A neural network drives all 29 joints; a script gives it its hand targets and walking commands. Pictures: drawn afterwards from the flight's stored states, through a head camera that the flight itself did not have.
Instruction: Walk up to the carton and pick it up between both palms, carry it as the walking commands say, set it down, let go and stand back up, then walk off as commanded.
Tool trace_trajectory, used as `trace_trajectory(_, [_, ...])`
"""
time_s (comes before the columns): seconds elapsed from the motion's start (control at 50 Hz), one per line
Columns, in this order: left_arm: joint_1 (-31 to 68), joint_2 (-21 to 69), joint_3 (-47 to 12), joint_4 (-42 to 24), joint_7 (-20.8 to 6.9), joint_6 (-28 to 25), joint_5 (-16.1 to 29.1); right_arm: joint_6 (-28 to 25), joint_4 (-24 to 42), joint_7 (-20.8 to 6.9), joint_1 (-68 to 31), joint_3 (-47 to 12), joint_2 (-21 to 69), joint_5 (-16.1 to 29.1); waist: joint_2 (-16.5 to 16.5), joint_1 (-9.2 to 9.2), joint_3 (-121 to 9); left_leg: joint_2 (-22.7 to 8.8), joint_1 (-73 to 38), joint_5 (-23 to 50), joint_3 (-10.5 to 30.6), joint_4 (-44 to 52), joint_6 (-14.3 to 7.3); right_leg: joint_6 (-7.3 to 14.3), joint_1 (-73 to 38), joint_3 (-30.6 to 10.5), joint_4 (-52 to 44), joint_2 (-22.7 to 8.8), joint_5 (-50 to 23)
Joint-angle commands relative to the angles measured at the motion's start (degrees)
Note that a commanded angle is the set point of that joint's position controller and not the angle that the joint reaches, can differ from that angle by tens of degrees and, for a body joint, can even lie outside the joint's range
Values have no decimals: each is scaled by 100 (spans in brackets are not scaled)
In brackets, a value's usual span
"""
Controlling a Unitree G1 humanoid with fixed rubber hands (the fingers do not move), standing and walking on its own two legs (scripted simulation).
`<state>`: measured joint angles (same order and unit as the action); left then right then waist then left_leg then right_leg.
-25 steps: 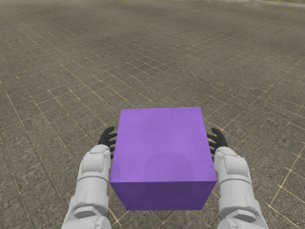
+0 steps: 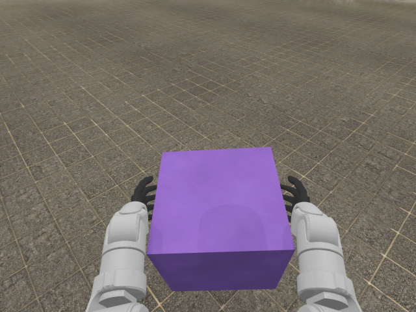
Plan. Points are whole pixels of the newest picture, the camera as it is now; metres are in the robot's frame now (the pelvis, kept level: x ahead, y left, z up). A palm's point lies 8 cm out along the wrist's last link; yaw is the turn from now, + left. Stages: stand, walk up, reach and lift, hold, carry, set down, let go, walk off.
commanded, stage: reach and lift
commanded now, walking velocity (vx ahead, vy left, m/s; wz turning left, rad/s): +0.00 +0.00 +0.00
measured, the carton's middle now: (219, 221) +0.32 +0.00 +0.00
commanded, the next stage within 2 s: hold in 0.40 s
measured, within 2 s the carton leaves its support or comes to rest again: neither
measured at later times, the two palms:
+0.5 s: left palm (138, 221) +0.28 +0.16 +0.05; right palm (304, 220) +0.28 -0.16 +0.06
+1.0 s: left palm (137, 225) +0.28 +0.17 +0.04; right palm (303, 224) +0.27 -0.16 +0.05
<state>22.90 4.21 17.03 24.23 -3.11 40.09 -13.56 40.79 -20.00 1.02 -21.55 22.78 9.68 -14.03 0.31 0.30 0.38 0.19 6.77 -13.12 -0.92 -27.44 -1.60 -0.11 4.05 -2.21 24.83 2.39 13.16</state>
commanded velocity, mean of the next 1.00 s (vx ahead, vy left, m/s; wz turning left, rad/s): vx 0.00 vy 0.00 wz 0.00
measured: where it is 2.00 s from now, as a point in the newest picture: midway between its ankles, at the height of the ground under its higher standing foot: outside the picture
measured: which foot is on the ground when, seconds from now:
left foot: down 0.00-1.00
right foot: down 0.00-1.00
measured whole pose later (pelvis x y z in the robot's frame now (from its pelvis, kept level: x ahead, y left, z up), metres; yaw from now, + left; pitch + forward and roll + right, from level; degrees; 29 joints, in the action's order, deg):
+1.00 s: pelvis -0.01 +0.00 +0.00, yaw +0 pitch -9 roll -1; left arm 17.7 5.2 15.1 18.8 -3.2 41.2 -13.4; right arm 41.5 -16.0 0.0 -17.0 19.0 9.2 -14.0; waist 0.3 0.3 2.2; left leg 0.2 5.5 -11.5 -0.9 -26.1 -1.5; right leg 0.0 2.8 -2.3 23.5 2.4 11.6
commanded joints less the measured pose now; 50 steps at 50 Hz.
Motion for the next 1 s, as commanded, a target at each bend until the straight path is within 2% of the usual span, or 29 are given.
trace_trajectory(0.0, [2401,5240,-3040,-1163,-1130,26,1264,99,274,-1605,-2410,-3920,4983,1324,-37,209,-1652,208,-1393,2214,633,761,151,60,55,-410,-604,70,-1811])
trace_trajectory(0.06, [2376,5371,-3267,-1204,-1146,36,1391,69,588,-1587,-2382,-4147,4894,1356,144,166,-1591,199,-1462,2208,644,768,140,68,114,-411,-634,116,-1790])
trace_trajectory(0.08, [2317,5387,-3406,-1454,-1115,13,1435,76,736,-1559,-2311,-4230,4956,1385,96,124,-1804,200,-1583,2469,678,773,159,47,10,-375,-583,141,-1977])
trace_trajectory(0.1, [2241,5362,-3506,-1602,-1088,14,1473,14,1006,-1577,-2265,-4318,4843,1509,-245,136,-1849,236,-1571,2675,666,750,210,91,-41,-412,-588,156,-1997])
trace_trajectory(0.16, [2228,5267,-3362,-1555,-1060,55,1386,109,837,-1560,-2101,-4200,4889,1357,184,140,-1530,210,-1356,2205,709,819,151,60,34,-397,-634,154,-1756])
trace_trajectory(0.18, [2130,5027,-3265,-1581,-1060,77,1325,120,719,-1562,-2047,-4157,4923,1382,-14,250,-1508,257,-1212,1966,659,842,136,54,-39,-436,-663,94,-1728])
trace_trajectory(0.2, [2236,5114,-3355,-1507,-1097,54,1352,113,691,-1554,-2033,-4116,4852,1324,93,103,-1392,258,-1166,1737,670,846,122,50,42,-439,-680,108,-1495])
trace_trajectory(0.22, [2212,5057,-3298,-1488,-1070,90,1301,125,629,-1563,-2038,-4021,4854,1313,-88,123,-1292,260,-1200,1504,655,875,122,72,116,-411,-713,97,-1186])
trace_trajectory(0.3, [2276,5160,-3384,-1497,-1092,65,1341,113,673,-1574,-2035,-4087,4891,1284,135,112,-1345,265,-1233,1370,608,868,84,46,196,-374,-685,141,-1083])
trace_trajectory(0.38, [2125,5217,-3381,-1442,-1143,74,1363,96,664,-1565,-1980,-3999,4870,1218,-1,33,-1203,267,-1169,1439,616,879,105,68,125,-368,-704,115,-1117])
trace_trajectory(0.44, [2329,5213,-3364,-1486,-1137,69,1346,113,559,-1610,-1932,-4020,4937,1281,-167,107,-1174,286,-1022,1147,563,910,96,84,124,-356,-714,101,-900])
trace_trajectory(0.46, [2339,5074,-3246,-1358,-1146,38,1354,115,586,-1592,-2170,-4050,4898,1226,236,133,-1137,247,-972,959,604,893,27,33,143,-339,-707,119,-676])
trace_trajectory(0.5, [2396,5225,-3279,-1241,-1147,36,1300,69,481,-1625,-2199,-3966,4939,1269,-97,68,-1050,249,-885,803,608,926,62,93,277,-344,-702,107,-557])
trace_trajectory(0.52, [2292,5198,-3247,-1266,-1164,30,1324,71,676,-1632,-2394,-4015,4900,1265,132,89,-1184,252,-1031,726,610,924,24,87,266,-332,-734,106,-444])
trace_trajectory(0.56, [2393,5192,-3307,-1334,-1164,8,1311,59,597,-1645,-2341,-3964,4874,1278,-108,106,-1067,249,-971,675,581,937,45,87,304,-342,-726,78,-425])
trace_trajectory(0.58, [2616,5171,-3275,-1322,-1187,8,1376,58,410,-1644,-2290,-3899,4976,1252,-100,162,-1215,262,-924,547,539,895,35,102,230,-350,-722,64,-301])
trace_trajectory(0.6, [2571,5167,-3218,-1222,-1175,16,1313,94,263,-1646,-2215,-3832,4906,1181,20,84,-916,246,-843,480,577,992,43,97,270,-311,-757,93,-243])
trace_trajectory(0.64, [2464,5147,-3122,-1148,-1175,-21,1266,59,402,-1662,-2409,-3885,4997,1231,123,181,-1184,233,-859,421,577,945,-2,72,226,-315,-750,80,-195])
trace_trajectory(0.66, [2733,5152,-3204,-1217,-1193,-31,1306,56,266,-1680,-2476,-3829,4969,1195,100,82,-1098,230,-871,225,590,954,-1,84,349,-308,-755,82,28])
trace_trajectory(0.72, [2753,5118,-3001,-858,-1233,-38,1217,37,247,-1672,-2732,-3742,4939,1186,52,153,-762,227,-717,-256,516,970,-27,95,524,-331,-819,39,514])
trace_trajectory(0.74, [2644,5101,-3039,-918,-1222,-53,1208,9,303,-1669,-2672,-3764,4908,1206,-2,174,-714,242,-636,38,527,1001,7,91,415,-302,-798,55,220])
trace_trajectory(0.76, [2576,5141,-3020,-867,-1236,-46,1245,15,311,-1654,-2637,-3739,4929,1150,235,154,-1033,212,-840,83,561,968,-17,71,309,-299,-798,88,208])
trace_trajectory(0.8, [2614,5153,-3138,-978,-1231,-64,1274,-11,291,-1672,-2535,-3861,5054,1230,-77,183,-902,247,-776,144,495,968,-22,95,322,-353,-787,14,85])
trace_trajectory(0.84, [2705,5270,-3367,-1316,-1253,-130,1419,-24,501,-1650,-2499,-4057,5123,1332,124,133,-1351,259,-1007,541,542,869,5,58,229,-314,-745,88,-205])
trace_trajectory(0.86, [2578,5279,-3322,-1097,-1275,-75,1415,-22,463,-1619,-2418,-4035,5158,1282,15,155,-1227,275,-901,351,494,888,-12,84,195,-367,-777,46,-64])
trace_trajectory(0.88, [2559,5417,-3474,-1318,-1285,-148,1493,-65,650,-1629,-2465,-4221,5208,1363,185,164,-1696,247,-1134,796,548,842,-21,55,54,-345,-716,70,-488])
trace_trajectory(0.9, [2521,5292,-3342,-1130,-1273,-76,1366,-68,738,-1601,-2690,-4093,5038,1368,-27,156,-1361,276,-869,455,540,840,-3,73,112,-384,-718,42,-209])
trace_trajectory(0.94, [2506,5324,-3388,-1197,-1238,-83,1442,-39,686,-1625,-2527,-4212,5071,1363,168,141,-1262,230,-966,694,606,896,-3,85,242,-326,-695,84,-397])
trace_trajectory(0.98, [2394,5281,-3431,-1324,-1252,-70,1427,-36,780,-1630,-2413,-4236,5038,1419,-84,143,-1426,287,-941,909,544,863,37,61,67,-359,-684,40,-688])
